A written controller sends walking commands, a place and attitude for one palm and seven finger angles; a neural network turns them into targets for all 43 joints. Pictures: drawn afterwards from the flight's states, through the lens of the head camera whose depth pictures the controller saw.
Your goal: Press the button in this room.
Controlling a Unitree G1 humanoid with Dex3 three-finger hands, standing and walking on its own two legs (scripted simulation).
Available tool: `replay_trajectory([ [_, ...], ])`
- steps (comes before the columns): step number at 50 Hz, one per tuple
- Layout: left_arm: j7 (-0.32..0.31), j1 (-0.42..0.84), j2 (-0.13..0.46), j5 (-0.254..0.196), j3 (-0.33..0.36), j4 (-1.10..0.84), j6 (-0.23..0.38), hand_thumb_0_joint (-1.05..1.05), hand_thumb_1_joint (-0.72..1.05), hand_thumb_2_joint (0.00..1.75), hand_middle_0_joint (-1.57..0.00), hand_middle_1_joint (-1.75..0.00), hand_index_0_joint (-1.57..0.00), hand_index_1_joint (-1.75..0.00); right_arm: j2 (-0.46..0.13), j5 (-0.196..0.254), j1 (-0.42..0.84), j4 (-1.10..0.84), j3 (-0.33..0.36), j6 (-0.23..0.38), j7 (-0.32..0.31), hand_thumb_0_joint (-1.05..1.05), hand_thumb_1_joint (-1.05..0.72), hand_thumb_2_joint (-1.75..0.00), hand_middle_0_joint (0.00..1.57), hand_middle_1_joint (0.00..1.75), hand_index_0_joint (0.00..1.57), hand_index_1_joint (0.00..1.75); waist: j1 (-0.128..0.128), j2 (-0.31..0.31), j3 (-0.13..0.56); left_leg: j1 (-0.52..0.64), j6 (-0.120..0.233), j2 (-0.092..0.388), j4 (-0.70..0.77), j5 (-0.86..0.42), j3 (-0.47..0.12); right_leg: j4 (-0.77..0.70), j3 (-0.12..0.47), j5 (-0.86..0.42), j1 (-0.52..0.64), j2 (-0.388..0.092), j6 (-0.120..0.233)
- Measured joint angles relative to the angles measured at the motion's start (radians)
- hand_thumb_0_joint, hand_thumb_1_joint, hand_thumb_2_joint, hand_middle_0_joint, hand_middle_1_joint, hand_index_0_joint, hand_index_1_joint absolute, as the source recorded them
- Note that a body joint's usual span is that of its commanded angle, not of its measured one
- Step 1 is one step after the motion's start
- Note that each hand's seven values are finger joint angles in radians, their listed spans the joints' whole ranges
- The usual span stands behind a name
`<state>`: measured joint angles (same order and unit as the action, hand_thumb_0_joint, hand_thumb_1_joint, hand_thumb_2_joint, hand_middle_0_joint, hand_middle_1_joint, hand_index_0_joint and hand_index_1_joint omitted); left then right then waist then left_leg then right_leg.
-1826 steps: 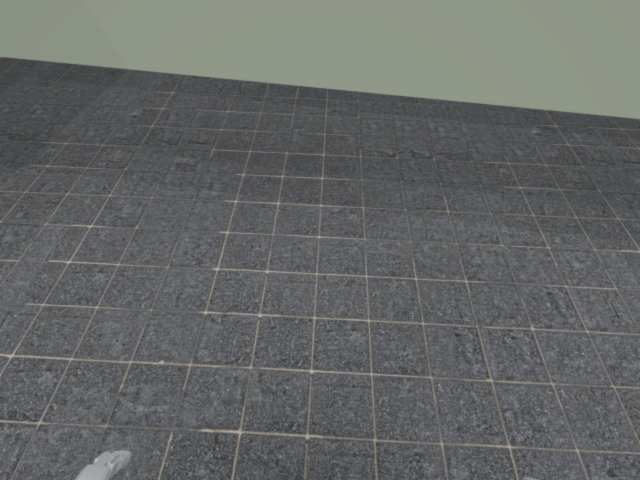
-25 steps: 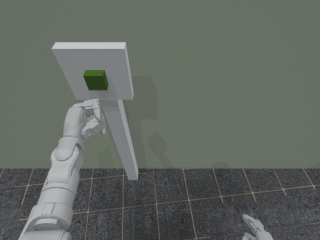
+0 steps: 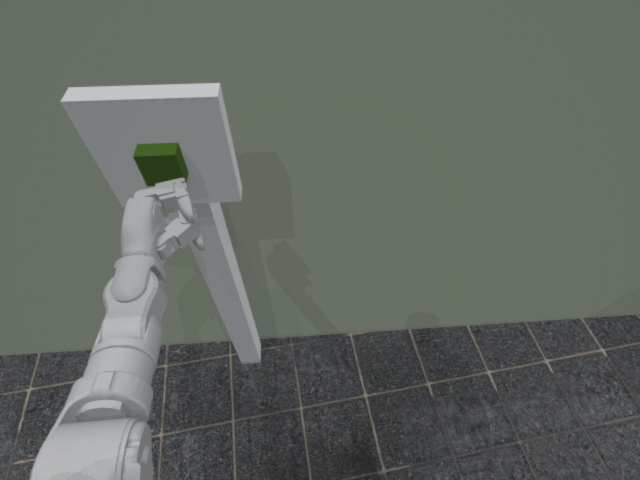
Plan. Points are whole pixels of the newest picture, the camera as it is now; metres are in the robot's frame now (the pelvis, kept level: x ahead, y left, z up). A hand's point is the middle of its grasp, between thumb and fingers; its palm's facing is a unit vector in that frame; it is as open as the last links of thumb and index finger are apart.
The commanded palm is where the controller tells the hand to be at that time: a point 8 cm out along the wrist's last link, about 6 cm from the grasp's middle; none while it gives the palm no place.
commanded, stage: aim a knuckle at the button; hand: left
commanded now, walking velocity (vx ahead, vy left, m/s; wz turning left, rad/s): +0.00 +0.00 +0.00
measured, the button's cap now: (162, 163) +0.50 +0.20 +0.12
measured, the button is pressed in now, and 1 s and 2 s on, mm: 0 0 12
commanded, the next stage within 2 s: press the button with the knuckle in 0.94 s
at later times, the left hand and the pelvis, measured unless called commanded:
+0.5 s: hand (190, 225) +0.41 +0.16 +0.10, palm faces +0.08 -1.00 -0.02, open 3.1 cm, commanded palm +0.37 +0.21 +0.09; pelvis -0.01 +0.00 +0.00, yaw +1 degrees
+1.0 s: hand (188, 229) +0.41 +0.16 +0.09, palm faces +0.07 -1.00 -0.02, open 3.1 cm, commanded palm +0.37 +0.21 +0.09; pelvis -0.01 +0.00 +0.00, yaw +1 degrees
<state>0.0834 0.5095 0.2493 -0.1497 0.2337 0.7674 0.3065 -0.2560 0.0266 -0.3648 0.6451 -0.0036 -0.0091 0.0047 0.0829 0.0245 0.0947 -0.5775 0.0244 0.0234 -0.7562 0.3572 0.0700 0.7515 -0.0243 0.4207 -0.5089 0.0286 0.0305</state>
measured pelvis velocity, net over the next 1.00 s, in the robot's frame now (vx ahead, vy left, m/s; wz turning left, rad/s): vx -0.01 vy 0.00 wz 0.01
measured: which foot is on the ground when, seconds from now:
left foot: down 0.00-1.00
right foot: down 0.00-1.00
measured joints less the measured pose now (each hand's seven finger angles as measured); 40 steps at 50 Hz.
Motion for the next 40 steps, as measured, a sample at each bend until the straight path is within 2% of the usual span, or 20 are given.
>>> replay_trajectory([
  [5,0.005,-0.028,0.018,-0.008,0.002,-0.022,-0.006,0.01,0.9,0.9,-1.29,-1.5,-1.3,-1.5,0.003,0.006,0.015,-0.02,-0.001,0.001,-0.007,0.01,-0.9,-0.89,0.2,0.3,0.2,0.3,-0.007,0.001,-0.012,0.005,-0.002,0.003,0.0,-0.005,-0.009,-0.009,-0.009,-0.007,0.011,0.003,0.003],
  [12,0.019,0.017,-0.01,-0.024,-0.068,-0.016,0.019,0.01,0.91,0.9,-1.3,-1.5,-1.3,-1.5,-0.006,0.013,0.056,-0.001,0.002,0.017,-0.012,0.01,-0.9,-0.89,0.2,0.3,0.2,0.3,-0.03,0.009,-0.019,-0.011,-0.001,-0.006,-0.017,-0.01,-0.032,0.0,-0.032,-0.006,0.009,-0.004,0.002],
  [18,-0.003,0.074,-0.027,-0.005,-0.057,0.06,-0.009,0.01,0.9,0.9,-1.3,-1.5,-1.3,-1.5,0.0,0.008,0.083,-0.016,-0.01,0.018,-0.01,0.01,-0.9,-0.89,0.2,0.3,0.2,0.3,-0.017,-0.002,-0.016,-0.025,0.0,-0.009,-0.018,-0.017,-0.026,0.015,-0.027,-0.007,-0.013,-0.008,0.002],
  [24,-0.025,0.038,-0.007,0.01,-0.016,0.02,0.031,0.01,0.9,0.9,-1.3,-1.5,-1.3,-1.5,0.007,0.002,0.061,-0.032,-0.013,0.017,-0.007,0.01,-0.9,-0.89,0.2,0.3,0.2,0.3,-0.009,-0.005,-0.012,-0.017,-0.003,-0.001,-0.018,-0.011,-0.014,0.019,-0.014,-0.006,-0.013,-0.001,0.004],
  [27,-0.011,0.027,0.011,0.002,-0.017,0.014,0.036,0.01,0.9,0.9,-1.3,-1.5,-1.3,-1.5,0.005,0.006,0.041,-0.025,-0.012,0.011,-0.006,0.01,-0.9,-0.89,0.2,0.3,0.2,0.3,-0.013,0.0,-0.008,-0.011,-0.003,0.0,-0.019,-0.008,-0.017,0.015,-0.017,-0.004,-0.004,0.001,0.005],
  [31,0.021,0.034,0.028,-0.019,-0.031,0.04,0.001,0.01,0.9,0.9,-1.3,-1.5,-1.3,-1.5,-0.002,0.015,0.025,-0.015,-0.011,0.002,-0.011,0.01,-0.9,-0.89,0.2,0.3,0.2,0.3,-0.016,0.006,-0.01,-0.009,-0.003,-0.002,-0.016,-0.01,-0.026,0.005,-0.026,-0.006,0.006,0.0,0.005],
  [34,0.032,0.026,0.017,-0.033,-0.041,0.033,-0.012,0.01,0.91,0.9,-1.3,-1.5,-1.3,-1.5,-0.006,0.016,0.021,-0.01,-0.006,0.004,-0.014,0.01,-0.9,-0.89,0.2,0.3,0.2,0.3,-0.02,0.008,-0.014,-0.011,-0.002,-0.003,-0.013,-0.013,-0.028,0.0,-0.028,-0.01,0.005,-0.001,0.004],
  [40,0.008,-0.012,-0.026,-0.023,-0.058,-0.037,0.023,0.01,0.91,0.9,-1.3,-1.5,-1.3,-1.5,-0.006,0.009,0.032,-0.004,0.002,0.017,-0.01,0.01,-0.9,-0.89,0.2,0.3,0.2,0.3,-0.021,0.005,-0.016,-0.011,0.0,-0.004,-0.015,-0.01,-0.022,0.005,-0.021,-0.008,0.001,-0.003,0.001],
])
